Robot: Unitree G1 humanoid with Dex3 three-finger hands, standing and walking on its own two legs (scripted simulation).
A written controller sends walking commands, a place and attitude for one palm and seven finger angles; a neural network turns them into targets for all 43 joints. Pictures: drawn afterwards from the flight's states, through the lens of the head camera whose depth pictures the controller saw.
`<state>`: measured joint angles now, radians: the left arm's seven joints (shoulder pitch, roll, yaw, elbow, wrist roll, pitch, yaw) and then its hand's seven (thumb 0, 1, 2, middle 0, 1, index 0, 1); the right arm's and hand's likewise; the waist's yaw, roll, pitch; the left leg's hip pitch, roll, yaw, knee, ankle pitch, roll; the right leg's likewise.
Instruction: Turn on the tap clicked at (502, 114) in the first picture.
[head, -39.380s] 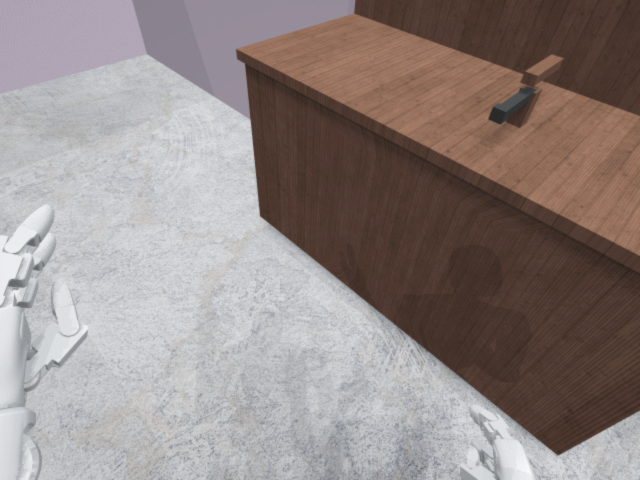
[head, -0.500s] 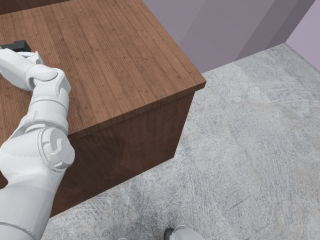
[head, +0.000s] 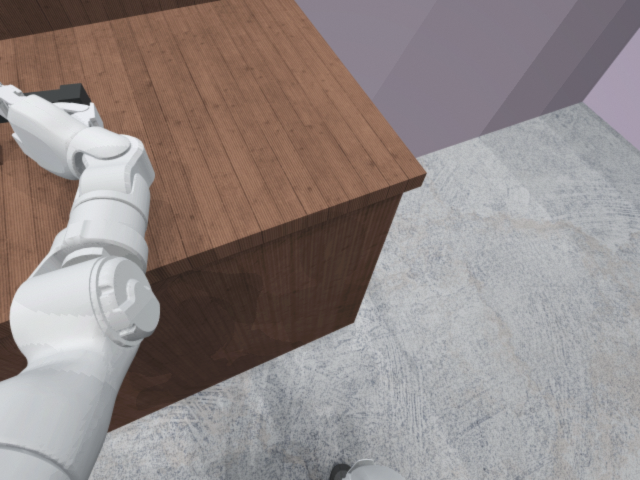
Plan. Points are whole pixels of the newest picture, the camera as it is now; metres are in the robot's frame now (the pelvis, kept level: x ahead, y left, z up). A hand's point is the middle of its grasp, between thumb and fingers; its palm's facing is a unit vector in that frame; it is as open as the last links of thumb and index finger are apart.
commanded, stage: lift the hand up off the lever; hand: left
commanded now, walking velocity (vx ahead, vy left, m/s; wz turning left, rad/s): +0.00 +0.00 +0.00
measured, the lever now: (75, 100) +0.58 +0.26 +0.12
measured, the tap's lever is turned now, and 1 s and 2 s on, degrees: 79 79 79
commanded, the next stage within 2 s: draw the hand back beside the body in 1.66 s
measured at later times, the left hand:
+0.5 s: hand (77, 95) +0.52 +0.22 +0.16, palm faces +0.83 -0.56 -0.09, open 7.8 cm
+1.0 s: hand (73, 90) +0.52 +0.22 +0.18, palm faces +0.81 -0.58 -0.12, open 7.8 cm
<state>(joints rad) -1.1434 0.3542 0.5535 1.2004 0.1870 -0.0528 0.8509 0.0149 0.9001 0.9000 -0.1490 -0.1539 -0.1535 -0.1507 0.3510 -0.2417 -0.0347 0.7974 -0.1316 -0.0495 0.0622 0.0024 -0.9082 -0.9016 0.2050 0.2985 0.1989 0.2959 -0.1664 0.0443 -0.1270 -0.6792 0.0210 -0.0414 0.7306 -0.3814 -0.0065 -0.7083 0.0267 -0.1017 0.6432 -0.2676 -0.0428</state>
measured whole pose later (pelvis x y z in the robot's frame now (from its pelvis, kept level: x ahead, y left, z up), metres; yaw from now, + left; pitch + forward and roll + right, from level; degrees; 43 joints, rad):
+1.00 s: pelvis -0.02 -0.01 +0.01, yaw +0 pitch +15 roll -1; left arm -1.18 0.37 0.53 1.19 0.16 0.04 0.82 0.01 0.90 0.90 -0.15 -0.15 -0.15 -0.15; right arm 0.33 -0.25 -0.03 0.82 -0.10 -0.05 0.03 0.00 -0.91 -0.90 0.20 0.30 0.20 0.30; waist -0.15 0.05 -0.11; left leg -0.59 0.02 -0.04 0.65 -0.32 -0.01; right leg -0.62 0.03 -0.10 0.57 -0.21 -0.05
